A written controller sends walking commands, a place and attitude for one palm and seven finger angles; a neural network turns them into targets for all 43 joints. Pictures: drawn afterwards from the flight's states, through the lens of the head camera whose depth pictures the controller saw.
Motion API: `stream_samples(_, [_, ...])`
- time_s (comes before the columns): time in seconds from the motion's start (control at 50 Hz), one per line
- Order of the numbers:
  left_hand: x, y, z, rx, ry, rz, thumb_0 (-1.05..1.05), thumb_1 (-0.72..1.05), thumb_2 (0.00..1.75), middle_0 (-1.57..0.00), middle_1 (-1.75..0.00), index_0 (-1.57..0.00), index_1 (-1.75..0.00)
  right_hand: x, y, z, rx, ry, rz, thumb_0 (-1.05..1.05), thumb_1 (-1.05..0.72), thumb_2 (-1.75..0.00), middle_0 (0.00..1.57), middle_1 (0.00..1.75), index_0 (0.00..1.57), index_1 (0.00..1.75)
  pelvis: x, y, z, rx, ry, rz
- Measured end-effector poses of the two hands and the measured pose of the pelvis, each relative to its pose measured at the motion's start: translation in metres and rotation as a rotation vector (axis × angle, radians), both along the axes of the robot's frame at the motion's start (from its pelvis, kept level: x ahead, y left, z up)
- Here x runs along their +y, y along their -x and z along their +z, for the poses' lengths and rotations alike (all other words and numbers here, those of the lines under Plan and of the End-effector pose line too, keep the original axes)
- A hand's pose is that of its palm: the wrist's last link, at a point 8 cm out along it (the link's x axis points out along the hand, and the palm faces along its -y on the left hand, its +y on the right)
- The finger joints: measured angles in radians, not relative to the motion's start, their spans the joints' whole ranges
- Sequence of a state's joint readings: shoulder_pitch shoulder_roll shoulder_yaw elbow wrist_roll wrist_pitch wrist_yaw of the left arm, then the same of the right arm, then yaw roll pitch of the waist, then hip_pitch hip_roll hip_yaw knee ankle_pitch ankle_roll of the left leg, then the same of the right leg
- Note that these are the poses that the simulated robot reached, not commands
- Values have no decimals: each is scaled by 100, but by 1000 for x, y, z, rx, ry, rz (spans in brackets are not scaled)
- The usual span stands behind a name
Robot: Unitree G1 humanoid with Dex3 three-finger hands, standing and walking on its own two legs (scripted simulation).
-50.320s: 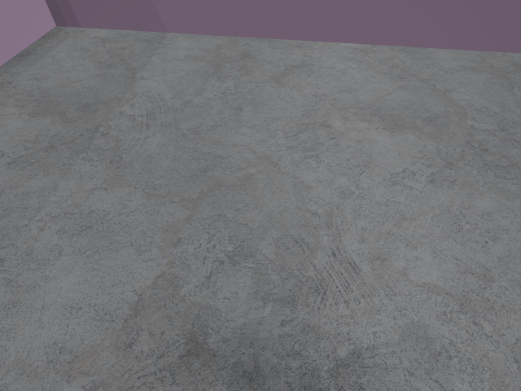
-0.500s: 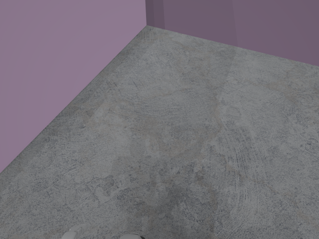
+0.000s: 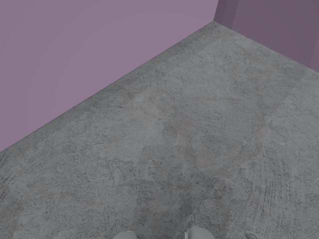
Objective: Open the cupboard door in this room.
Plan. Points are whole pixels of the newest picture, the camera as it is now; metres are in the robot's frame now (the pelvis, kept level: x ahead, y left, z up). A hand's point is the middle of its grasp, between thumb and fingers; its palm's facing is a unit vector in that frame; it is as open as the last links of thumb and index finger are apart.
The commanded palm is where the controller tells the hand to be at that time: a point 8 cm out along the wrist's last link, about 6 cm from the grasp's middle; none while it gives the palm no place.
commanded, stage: turn to face it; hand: left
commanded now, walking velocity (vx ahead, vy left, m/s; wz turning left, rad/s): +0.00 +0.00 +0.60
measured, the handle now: out of the picture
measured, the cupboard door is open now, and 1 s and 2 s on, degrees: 49 49 49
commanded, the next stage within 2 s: none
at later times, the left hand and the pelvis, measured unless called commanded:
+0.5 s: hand out of the picture +0.02 +0.18 -0.18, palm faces +0.35 -0.91 -0.22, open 7.4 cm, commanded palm none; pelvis +0.03 -0.03 -0.01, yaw +19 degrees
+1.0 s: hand out of the picture +0.03 +0.15 -0.16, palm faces +0.59 -0.78 -0.22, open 7.4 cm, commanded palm none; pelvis +0.08 -0.06 +0.00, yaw +38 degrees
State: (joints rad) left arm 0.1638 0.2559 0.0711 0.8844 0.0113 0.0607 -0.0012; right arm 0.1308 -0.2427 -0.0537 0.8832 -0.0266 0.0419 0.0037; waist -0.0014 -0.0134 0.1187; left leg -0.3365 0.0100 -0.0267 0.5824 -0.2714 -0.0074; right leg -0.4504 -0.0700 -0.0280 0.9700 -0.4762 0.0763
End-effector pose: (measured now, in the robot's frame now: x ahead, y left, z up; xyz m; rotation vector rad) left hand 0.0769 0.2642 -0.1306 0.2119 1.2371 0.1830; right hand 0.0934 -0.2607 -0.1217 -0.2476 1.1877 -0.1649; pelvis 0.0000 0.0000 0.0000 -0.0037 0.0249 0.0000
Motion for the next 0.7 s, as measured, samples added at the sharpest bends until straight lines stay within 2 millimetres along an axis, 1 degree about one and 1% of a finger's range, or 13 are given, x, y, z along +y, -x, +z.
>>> stream_samples(0.08, [-15, -4, 8, -58, -28, 33, 1, 91, 90, -20, -30, -20, -30, -12, -9, -14, 31, -37, 26, 1, -90, -90, 20, 30, 21, 30, -21, -8, -5, 6, -8, 54])
stream_samples(0.12, [-22, 0, 9, -73, -49, 51, 0, 91, 90, -20, -30, -20, -30, -20, -18, -22, 38, -51, 37, 1, -90, -90, 20, 30, 21, 30, -30, -11, -9, 8, -20, 80])
stream_samples(0.16, [-30, 8, 13, -65, -51, 79, 0, 91, 90, -20, -30, -20, -30, -24, -29, -22, 48, -54, 57, 1, -90, -90, 20, 30, 21, 30, -34, -13, -5, 1, -21, 112])
stream_samples(0.22, [-42, 21, 16, -36, -37, 121, 0, 91, 90, -20, -30, -20, -30, -24, -47, -15, 45, -60, 87, 1, -90, -90, 20, 30, 21, 30, -39, -20, 2, -3, -33, 150])
stream_samples(0.28, [-52, 33, 13, -11, -7, 164, 0, 91, 90, -20, -30, -20, -30, -17, -69, -6, 33, -64, 135, 1, -90, -90, 19, 30, 20, 30, -42, -25, 7, 0, -44, 190])
stream_samples(0.34, [-57, 47, 6, 4, 25, 216, 0, 91, 90, -20, -30, -20, -30, -4, -93, 0, 14, -58, 201, 1, -91, -90, 19, 30, 20, 30, -40, -29, 7, 2, -43, 233])
stream_samples(0.38, [-55, 58, -3, 13, 45, 258, 0, 91, 90, -20, -30, -20, -30, 8, -110, 2, -7, -48, 250, 1, -91, -90, 19, 30, 20, 30, -37, -31, 4, 2, -36, 263])
stream_samples(0.42, [-50, 69, -15, 22, 61, 298, 0, 91, 90, -20, -30, -20, -30, 19, -126, 1, -47, -34, 298, 1, -90, -90, 19, 30, 20, 30, -30, -33, -6, 4, -17, 290])
stream_samples(0.44, [-47, 73, -20, 32, 64, 316, 0, 91, 90, -20, -30, -20, -30, 24, -132, 1, -63, -28, 316, 1, -90, -90, 19, 30, 20, 30, -29, -33, -9, 3, -17, 306])
stream_samples(0.48, [-42, 78, -22, 52, 59, 344, 1, 91, 90, -20, -30, -20, -30, 30, -137, 4, -74, -17, 346, 1, -90, -90, 19, 30, 20, 30, -29, -34, -8, -1, -15, 327])
stream_samples(0.52, [-37, 76, -19, 46, 51, 372, 1, 91, 90, -20, -30, -20, -30, 31, -137, 8, -65, -5, 366, 1, -90, -90, 20, 30, 21, 30, -30, -36, -4, -1, -6, 352])
stream_samples(0.6, [-30, 65, -4, -12, 30, 407, 1, 91, 90, -20, -30, -20, -30, 28, -134, 11, -16, 6, 394, 1, -90, -90, 20, 30, 21, 30, -34, -42, 4, -2, 9, 395])
stream_samples(0.7, [-31, 47, 11, -74, -14, 428, 1, 91, 90, -20, -30, -20, -30, 14, -137, 3, 41, -4, 410, 1, -90, -90, 20, 30, 21, 30, -47, -54, 6, 1, 15, 449])
